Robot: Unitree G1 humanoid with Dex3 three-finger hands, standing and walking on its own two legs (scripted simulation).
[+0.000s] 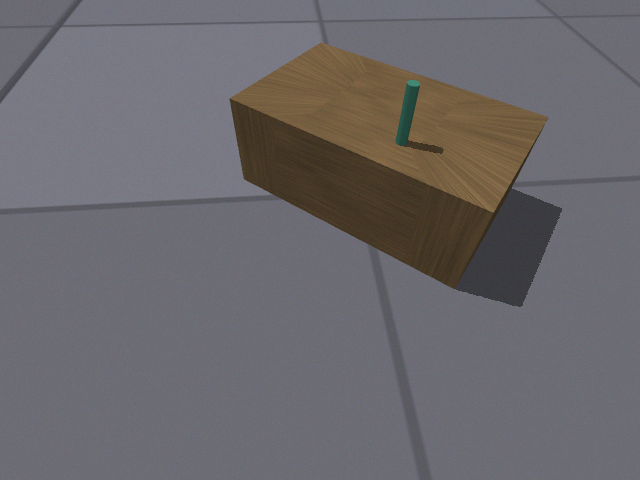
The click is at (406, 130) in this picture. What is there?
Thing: slim round
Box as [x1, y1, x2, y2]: [396, 80, 419, 145]
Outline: 415,80 407,81 396,136 396,143 400,145 405,144 407,141 419,87 419,82
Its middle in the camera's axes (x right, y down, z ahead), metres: +0.28 -0.42 +1.30
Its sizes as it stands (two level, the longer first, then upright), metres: 0.041 0.041 0.221
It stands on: a support 0.42 m high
